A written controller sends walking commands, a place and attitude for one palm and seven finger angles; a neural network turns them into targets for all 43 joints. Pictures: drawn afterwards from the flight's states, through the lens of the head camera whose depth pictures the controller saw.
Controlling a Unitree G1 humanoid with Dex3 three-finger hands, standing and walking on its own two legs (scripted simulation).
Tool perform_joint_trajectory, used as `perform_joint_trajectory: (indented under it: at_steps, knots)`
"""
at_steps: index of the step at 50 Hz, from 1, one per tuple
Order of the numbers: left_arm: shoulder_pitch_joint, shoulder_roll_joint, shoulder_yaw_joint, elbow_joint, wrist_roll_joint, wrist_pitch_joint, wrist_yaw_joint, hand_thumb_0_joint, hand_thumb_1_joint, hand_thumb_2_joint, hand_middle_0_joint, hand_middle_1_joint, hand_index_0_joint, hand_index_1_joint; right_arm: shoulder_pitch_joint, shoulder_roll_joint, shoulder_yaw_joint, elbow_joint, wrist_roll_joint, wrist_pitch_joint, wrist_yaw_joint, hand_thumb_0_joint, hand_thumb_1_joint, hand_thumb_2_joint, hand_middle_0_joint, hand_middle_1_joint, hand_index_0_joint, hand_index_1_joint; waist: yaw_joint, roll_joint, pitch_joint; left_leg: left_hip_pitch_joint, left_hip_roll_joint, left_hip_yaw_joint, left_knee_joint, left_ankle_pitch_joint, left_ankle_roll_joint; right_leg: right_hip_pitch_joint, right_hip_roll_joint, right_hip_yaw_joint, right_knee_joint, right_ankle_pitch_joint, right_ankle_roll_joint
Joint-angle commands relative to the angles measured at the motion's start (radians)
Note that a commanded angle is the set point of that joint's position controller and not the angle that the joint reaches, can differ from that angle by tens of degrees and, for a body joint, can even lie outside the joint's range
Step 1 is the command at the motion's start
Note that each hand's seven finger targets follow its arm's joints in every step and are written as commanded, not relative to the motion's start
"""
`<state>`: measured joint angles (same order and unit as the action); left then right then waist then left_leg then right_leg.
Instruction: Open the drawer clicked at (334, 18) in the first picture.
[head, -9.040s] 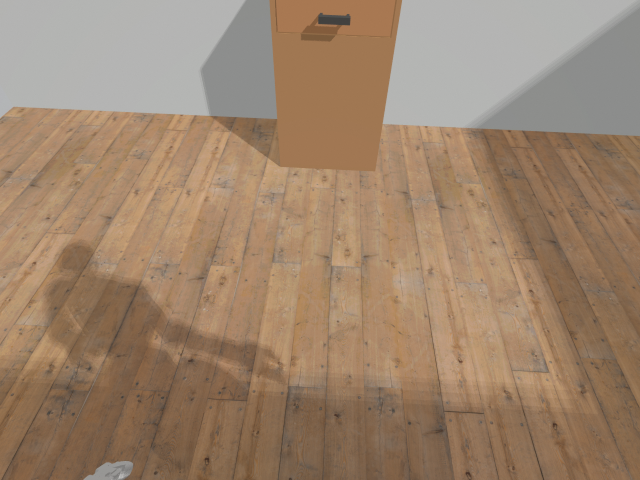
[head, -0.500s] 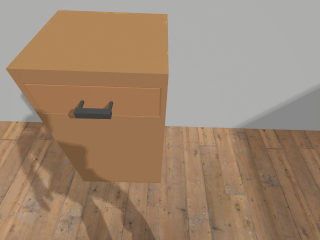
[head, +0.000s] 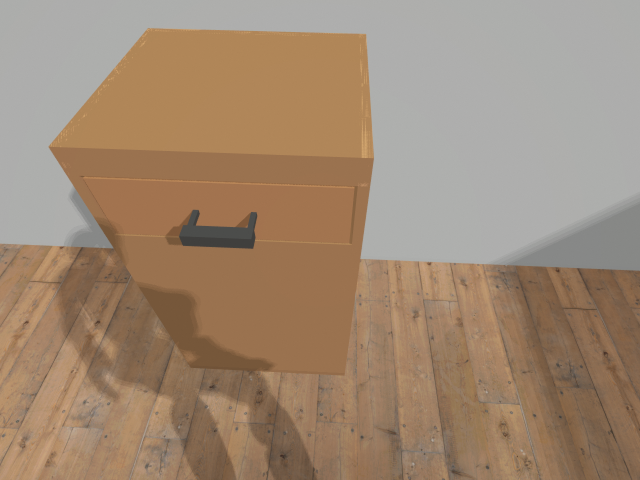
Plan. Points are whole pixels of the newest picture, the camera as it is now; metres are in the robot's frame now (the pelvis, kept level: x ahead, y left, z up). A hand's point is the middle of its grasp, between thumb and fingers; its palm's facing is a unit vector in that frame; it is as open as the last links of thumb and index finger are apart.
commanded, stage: come to a stop and stand still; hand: left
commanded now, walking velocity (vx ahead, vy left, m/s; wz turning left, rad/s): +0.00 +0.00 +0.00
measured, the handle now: (221, 226) +0.50 +0.22 -0.02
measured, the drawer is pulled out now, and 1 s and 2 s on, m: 0.00 0.00 0.00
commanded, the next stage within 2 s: look again from close up in 1.02 s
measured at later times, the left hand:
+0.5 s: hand out of the picture +0.00 +0.17 -0.16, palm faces +0.00 -0.98 -0.18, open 7.3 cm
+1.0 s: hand out of the picture +0.01 +0.21 -0.16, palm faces -0.01 -0.98 -0.19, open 7.4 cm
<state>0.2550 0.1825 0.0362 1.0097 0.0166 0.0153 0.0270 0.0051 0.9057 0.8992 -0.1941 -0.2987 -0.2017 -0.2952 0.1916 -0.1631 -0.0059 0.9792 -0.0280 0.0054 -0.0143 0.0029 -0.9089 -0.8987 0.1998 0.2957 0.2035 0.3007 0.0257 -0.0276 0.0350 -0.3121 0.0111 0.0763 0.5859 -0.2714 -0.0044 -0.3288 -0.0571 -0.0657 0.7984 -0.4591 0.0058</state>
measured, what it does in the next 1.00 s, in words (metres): steps on the spot: right foot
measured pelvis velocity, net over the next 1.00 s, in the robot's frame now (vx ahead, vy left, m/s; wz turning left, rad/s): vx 0.01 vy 0.05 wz -0.03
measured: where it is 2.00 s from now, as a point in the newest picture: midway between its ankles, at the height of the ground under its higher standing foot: outside the picture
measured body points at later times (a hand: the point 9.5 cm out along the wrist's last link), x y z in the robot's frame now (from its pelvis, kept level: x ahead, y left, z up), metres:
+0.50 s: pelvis +0.00 +0.01 +0.01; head +0.02 +0.00 +0.46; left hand +0.00 +0.22 -0.14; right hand -0.01 -0.21 -0.15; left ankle +0.00 +0.13 -0.72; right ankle -0.01 -0.09 -0.72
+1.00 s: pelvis +0.01 +0.05 +0.01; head +0.02 +0.04 +0.46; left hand +0.01 +0.27 -0.14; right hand -0.01 -0.16 -0.15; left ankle +0.00 +0.13 -0.72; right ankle -0.01 -0.09 -0.72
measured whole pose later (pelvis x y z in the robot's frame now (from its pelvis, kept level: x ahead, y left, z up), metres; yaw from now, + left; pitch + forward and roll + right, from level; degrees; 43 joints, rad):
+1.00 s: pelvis +0.01 +0.05 +0.01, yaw -2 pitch +0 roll +0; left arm 0.30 0.15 -0.02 1.09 0.01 -0.01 0.03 0.00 0.90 0.90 -0.19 -0.30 -0.20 -0.30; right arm 0.32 -0.14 0.03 1.11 -0.02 -0.02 -0.02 0.01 -0.91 -0.90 0.20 0.30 0.20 0.30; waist 0.00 0.00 0.03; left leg -0.19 -0.02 0.09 0.46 -0.27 0.05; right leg -0.19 -0.05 -0.04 0.49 -0.29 0.03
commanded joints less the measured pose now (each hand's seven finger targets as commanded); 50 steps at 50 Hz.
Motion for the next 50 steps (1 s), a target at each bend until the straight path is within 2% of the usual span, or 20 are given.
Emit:
perform_joint_trajectory:
  at_steps: [1, 2, 3, 4, 5, 7, 10, 13, 20, 21, 22, 23, 24, 25, 26, 28, 31, 35, 39, 50]
  knots:
    - [0.147, 0.085, 0.0, 0.01, 0.009, -0.041, 0.004, 0.0, 0.9, 0.9, -0.2, -0.3, -0.2, -0.3, 0.04, -0.091, -0.027, -0.035, 0.021, -0.014, -0.006, 0.0, -0.9, -0.9, 0.2, 0.3, 0.2, 0.3, 0.006, -0.07, -0.072, -0.002, 0.078, -0.076, -0.052, 0.087, 0.048, 0.144, -0.099, 0.187, -0.421, 0.275, -0.027]
    - [0.118, 0.132, 0.003, -0.003, 0.008, -0.047, 0.002, 0.0, 0.9, 0.9, -0.2, -0.3, -0.2, -0.3, 0.052, -0.064, -0.021, -0.039, 0.022, -0.011, -0.001, 0.0, -0.9, -0.9, 0.2, 0.3, 0.2, 0.3, -0.015, -0.166, -0.047, -0.019, 0.028, -0.036, -0.028, -0.051, 0.014, 0.111, -0.212, 0.29, -0.476, 0.355, -0.078]
    - [0.087, 0.148, 0.001, -0.014, 0.006, -0.046, 0.001, 0.0, 0.9, 0.9, -0.2, -0.3, -0.2, -0.3, 0.069, -0.056, -0.02, -0.025, 0.018, -0.007, 0.003, 0.0, -0.9, -0.9, 0.2, 0.3, 0.2, 0.3, -0.033, -0.125, -0.039, 0.034, 0.016, -0.034, -0.034, -0.073, 0.003, 0.07, -0.247, 0.286, -0.494, 0.4, -0.117]
    - [0.057, 0.137, 0.003, -0.013, 0.006, -0.051, 0.003, 0.0, 0.9, 0.9, -0.2, -0.3, -0.2, -0.3, 0.057, -0.047, -0.02, -0.007, 0.011, 0.0, 0.0, 0.0, -0.9, -0.9, 0.2, 0.3, 0.2, 0.3, -0.032, -0.222, 0.004, 0.031, 0.022, -0.035, 0.002, -0.075, 0.0, 0.044, -0.209, 0.267, -0.495, 0.442, -0.121]
    - [0.051, 0.109, -0.003, -0.006, 0.006, -0.052, 0.004, 0.0, 0.9, 0.9, -0.2, -0.3, -0.2, -0.3, 0.06, -0.058, -0.02, 0.005, 0.011, 0.002, -0.001, 0.0, -0.9, -0.9, 0.2, 0.3, 0.2, 0.3, -0.03, -0.231, 0.038, 0.032, 0.031, -0.039, 0.012, -0.075, 0.002, 0.029, -0.191, 0.237, -0.49, 0.479, -0.126]
    - [0.054, 0.095, -0.01, 0.004, 0.004, -0.05, 0.004, 0.0, 0.9, 0.9, -0.2, -0.3, -0.2, -0.3, 0.092, -0.052, -0.014, 0.035, 0.015, -0.003, -0.004, 0.0, -0.9, -0.9, 0.2, 0.3, 0.2, 0.3, -0.04, -0.181, 0.04, 0.073, 0.036, -0.048, -0.063, 0.001, 0.006, 0.046, -0.152, 0.172, -0.461, 0.509, -0.113]
    - [0.075, 0.075, -0.014, 0.014, -0.005, -0.049, 0.003, 0.0, 0.9, 0.9, -0.2, -0.3, -0.2, -0.3, 0.12, -0.067, -0.003, 0.073, 0.015, -0.024, -0.011, 0.0, -0.9, -0.9, 0.2, 0.3, 0.2, 0.3, -0.027, -0.007, -0.006, 0.156, 0.087, -0.085, -0.175, 0.278, 0.02, 0.089, -0.071, 0.101, -0.398, 0.498, -0.058]
    - [0.092, 0.073, -0.014, 0.041, -0.008, -0.044, 0.004, 0.0, 0.9, 0.9, -0.2, -0.3, -0.2, -0.3, 0.112, -0.069, 0.003, 0.099, 0.015, -0.031, -0.019, 0.0, -0.9, -0.9, 0.2, 0.3, 0.2, 0.3, -0.009, 0.095, -0.019, 0.156, 0.101, -0.083, -0.197, 0.308, 0.022, 0.145, -0.056, 0.088, -0.405, 0.457, -0.047]
    - [0.103, 0.059, -0.022, 0.081, -0.009, -0.038, 0.002, 0.0, 0.9, 0.9, -0.2, -0.3, -0.2, -0.3, 0.129, -0.064, 0.012, 0.13, 0.017, -0.03, -0.024, 0.0, -0.9, -0.9, 0.2, 0.3, 0.2, 0.3, -0.007, 0.055, 0.015, 0.135, 0.103, -0.085, -0.245, 0.19, 0.021, 0.158, -0.05, 0.084, -0.459, 0.353, -0.046]
    - [0.195, 0.087, -0.021, 0.116, 0.006, -0.067, 0.049, 0.0, 0.9, 0.9, -0.2, -0.3, -0.2, -0.3, 0.015, -0.096, -0.001, 0.057, 0.024, -0.042, -0.011, 0.0, -0.9, -0.9, 0.2, 0.3, 0.2, 0.3, 0.032, 0.015, 0.082, 0.026, 0.09, -0.031, 0.024, 0.149, -0.013, 0.126, -0.137, 0.193, -0.462, 0.876, 0.007]
    - [0.148, 0.14, -0.016, 0.063, 0.002, -0.074, 0.041, 0.0, 0.9, 0.9, -0.2, -0.3, -0.2, -0.3, 0.092, -0.034, 0.0, 0.024, 0.023, -0.02, -0.005, 0.0, -0.9, -0.9, 0.2, 0.3, 0.2, 0.3, -0.036, -0.037, 0.023, 0.005, 0.058, -0.058, 0.055, -0.114, 0.004, 0.146, -0.198, 0.226, -0.478, 0.73, -0.042]
    - [0.114, 0.139, -0.021, 0.053, 0.002, -0.074, 0.029, 0.0, 0.9, 0.9, -0.2, -0.3, -0.2, -0.3, 0.098, -0.03, 0.001, 0.039, 0.017, -0.005, 0.0, 0.0, -0.9, -0.9, 0.2, 0.3, 0.2, 0.3, -0.031, -0.002, 0.021, 0.043, 0.058, -0.043, 0.062, -0.12, 0.008, 0.1, -0.205, 0.239, -0.502, 0.572, -0.091]
    - [0.069, 0.129, -0.021, 0.04, 0.003, -0.072, 0.026, 0.0, 0.9, 0.9, -0.2, -0.3, -0.2, -0.3, 0.145, -0.037, 0.001, 0.041, 0.016, -0.003, 0.002, 0.0, -0.9, -0.9, 0.2, 0.3, 0.2, 0.3, -0.062, -0.024, -0.016, 0.061, 0.056, -0.036, 0.049, -0.105, 0.01, 0.075, -0.174, 0.2, -0.512, 0.343, -0.121]
    - [0.049, 0.121, -0.02, 0.022, 0.001, -0.071, 0.023, 0.0, 0.9, 0.9, -0.2, -0.3, -0.2, -0.3, 0.18, -0.038, 0.002, 0.046, 0.013, -0.007, 0.006, 0.0, -0.9, -0.9, 0.2, 0.3, 0.2, 0.3, -0.074, -0.027, -0.037, 0.097, 0.043, -0.037, 0.01, -0.043, 0.009, 0.062, -0.143, 0.172, -0.495, 0.254, -0.122]
    - [0.044, 0.111, -0.02, 0.017, -0.002, -0.069, 0.022, 0.0, 0.9, 0.9, -0.2, -0.3, -0.2, -0.3, 0.195, -0.041, 0.004, 0.051, 0.012, -0.016, 0.007, 0.0, -0.9, -0.9, 0.2, 0.3, 0.2, 0.3, -0.077, -0.014, -0.043, 0.123, 0.043, -0.046, -0.046, 0.007, 0.012, 0.06, -0.113, 0.147, -0.456, 0.24, -0.111]
    - [0.055, 0.075, -0.025, 0.017, -0.006, -0.06, 0.02, 0.0, 0.9, 0.9, -0.2, -0.3, -0.2, -0.3, 0.221, -0.062, 0.005, 0.056, 0.01, -0.032, 0.002, 0.0, -0.9, -0.9, 0.2, 0.3, 0.2, 0.3, -0.063, 0.051, -0.018, 0.102, 0.087, -0.099, -0.126, 0.109, 0.034, 0.069, -0.047, 0.097, -0.38, 0.217, -0.079]
    - [0.088, 0.057, -0.03, 0.03, -0.007, -0.04, 0.016, 0.0, 0.9, 0.9, -0.2, -0.3, -0.2, -0.3, 0.171, -0.085, 0.011, 0.048, 0.01, -0.034, -0.005, 0.0, -0.9, -0.9, 0.2, 0.3, 0.2, 0.3, -0.025, 0.137, 0.049, -0.006, 0.114, -0.153, -0.202, 0.07, 0.058, 0.118, -0.011, 0.067, -0.348, 0.169, -0.055]
    - [0.103, 0.05, -0.036, 0.039, -0.006, -0.032, 0.011, 0.0, 0.9, 0.9, -0.2, -0.3, -0.2, -0.3, 0.175, -0.09, 0.014, 0.05, 0.01, -0.031, -0.008, 0.0, -0.9, -0.9, 0.2, 0.3, 0.2, 0.3, -0.017, 0.04, 0.107, -0.039, 0.102, -0.161, -0.249, -0.038, 0.062, 0.109, -0.014, 0.068, -0.362, 0.157, -0.047]
    - [0.104, 0.05, -0.036, 0.038, -0.005, -0.029, 0.011, 0.0, 0.9, 0.9, -0.2, -0.3, -0.2, -0.3, 0.183, -0.091, 0.013, 0.064, 0.01, -0.034, -0.008, 0.0, -0.9, -0.9, 0.2, 0.3, 0.2, 0.3, -0.016, 0.042, 0.091, -0.014, 0.105, -0.169, -0.28, -0.038, 0.066, 0.119, -0.018, 0.065, -0.359, 0.182, -0.04]
    - [0.115, 0.05, -0.034, 0.064, -0.006, -0.035, 0.012, 0.0, 0.9, 0.9, -0.2, -0.3, -0.2, -0.3, 0.176, -0.083, 0.014, 0.1, 0.014, -0.044, -0.015, 0.0, -0.9, -0.9, 0.2, 0.3, 0.2, 0.3, -0.018, 0.032, 0.012, 0.109, 0.096, -0.121, -0.236, 0.193, 0.065, 0.144, -0.044, 0.076, -0.376, 0.303, -0.029]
